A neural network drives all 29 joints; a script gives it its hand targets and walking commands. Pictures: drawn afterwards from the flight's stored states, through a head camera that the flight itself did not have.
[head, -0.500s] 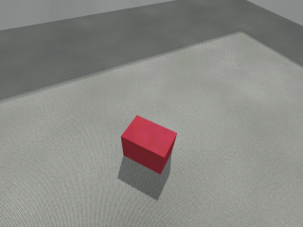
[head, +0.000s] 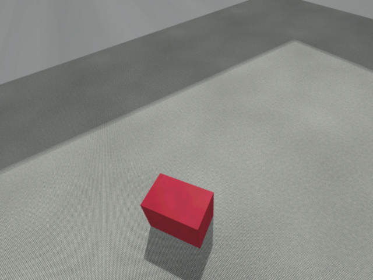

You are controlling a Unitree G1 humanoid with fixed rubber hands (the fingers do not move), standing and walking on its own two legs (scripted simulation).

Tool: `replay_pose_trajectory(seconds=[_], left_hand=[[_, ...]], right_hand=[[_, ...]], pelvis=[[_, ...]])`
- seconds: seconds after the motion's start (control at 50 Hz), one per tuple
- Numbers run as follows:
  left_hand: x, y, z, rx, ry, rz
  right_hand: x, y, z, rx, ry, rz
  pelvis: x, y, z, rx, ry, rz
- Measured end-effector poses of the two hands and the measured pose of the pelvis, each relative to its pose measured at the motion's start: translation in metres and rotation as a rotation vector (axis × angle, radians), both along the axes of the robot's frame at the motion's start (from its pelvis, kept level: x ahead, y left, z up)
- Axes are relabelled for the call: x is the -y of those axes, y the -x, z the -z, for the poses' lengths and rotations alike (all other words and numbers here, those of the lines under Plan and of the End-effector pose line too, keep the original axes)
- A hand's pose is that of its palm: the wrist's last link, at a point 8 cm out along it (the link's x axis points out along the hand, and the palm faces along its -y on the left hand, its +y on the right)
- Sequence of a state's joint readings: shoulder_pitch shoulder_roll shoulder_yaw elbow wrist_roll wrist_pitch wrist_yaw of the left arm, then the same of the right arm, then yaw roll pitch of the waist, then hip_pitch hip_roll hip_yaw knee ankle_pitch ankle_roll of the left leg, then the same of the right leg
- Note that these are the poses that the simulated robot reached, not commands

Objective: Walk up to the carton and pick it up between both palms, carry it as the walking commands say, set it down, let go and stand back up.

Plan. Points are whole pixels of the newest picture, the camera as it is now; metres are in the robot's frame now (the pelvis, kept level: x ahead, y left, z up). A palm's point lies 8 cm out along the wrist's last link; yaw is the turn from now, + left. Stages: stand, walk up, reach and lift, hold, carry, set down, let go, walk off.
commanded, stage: walk up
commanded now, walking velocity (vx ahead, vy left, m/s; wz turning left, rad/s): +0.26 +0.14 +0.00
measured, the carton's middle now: (179, 210) +0.59 +0.11 -0.65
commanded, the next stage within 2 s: none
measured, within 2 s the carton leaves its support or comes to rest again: neither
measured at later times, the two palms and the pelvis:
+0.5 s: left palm out of the picture +0.04 +0.27 -0.15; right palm out of the picture +0.11 -0.18 -0.13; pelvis +0.06 +0.05 +0.00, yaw +0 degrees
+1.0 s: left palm out of the picture +0.17 +0.45 -0.13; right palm out of the picture +0.12 -0.11 -0.13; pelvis +0.11 +0.15 +0.00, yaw -12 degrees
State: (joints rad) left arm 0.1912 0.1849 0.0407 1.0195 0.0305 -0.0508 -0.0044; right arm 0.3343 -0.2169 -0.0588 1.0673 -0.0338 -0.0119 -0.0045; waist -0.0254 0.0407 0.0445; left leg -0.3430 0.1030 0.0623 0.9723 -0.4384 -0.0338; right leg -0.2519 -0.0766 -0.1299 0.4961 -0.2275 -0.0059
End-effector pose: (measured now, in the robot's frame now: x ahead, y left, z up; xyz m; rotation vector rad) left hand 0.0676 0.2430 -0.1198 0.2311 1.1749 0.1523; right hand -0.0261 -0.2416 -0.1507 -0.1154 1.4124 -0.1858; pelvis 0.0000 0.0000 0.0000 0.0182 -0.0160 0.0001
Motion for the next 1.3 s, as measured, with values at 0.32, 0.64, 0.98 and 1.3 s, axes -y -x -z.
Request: replay_pose_trajectory(seconds=[0.32, 0.64, 0.98, 1.3], left_hand=[[-0.022, 0.064, 0.023, -0.281, 0.051, -0.147], [-0.031, 0.024, 0.025, -0.264, 0.069, -0.091], [-0.208, -0.077, 0.008, -0.278, -0.168, 0.107], [-0.128, -0.306, -0.012, 0.149, -0.005, 0.343]], right_hand=[[-0.036, -0.154, -0.013, 0.192, 0.046, -0.099], [-0.067, -0.113, -0.016, 0.085, 0.021, -0.022], [-0.121, -0.152, -0.024, 0.163, 0.11, 0.052], [-0.208, -0.112, 0.004, 0.002, -0.005, 0.293]], pelvis=[[-0.034, -0.049, 0.003, 0.01, 0.04, 0.014], [-0.052, -0.064, -0.005, 0.001, 0.017, 0.026], [-0.151, -0.107, 0.006, -0.053, 0.008, 0.202], [-0.185, -0.18, 0.005, -0.023, -0.008, 0.295]])
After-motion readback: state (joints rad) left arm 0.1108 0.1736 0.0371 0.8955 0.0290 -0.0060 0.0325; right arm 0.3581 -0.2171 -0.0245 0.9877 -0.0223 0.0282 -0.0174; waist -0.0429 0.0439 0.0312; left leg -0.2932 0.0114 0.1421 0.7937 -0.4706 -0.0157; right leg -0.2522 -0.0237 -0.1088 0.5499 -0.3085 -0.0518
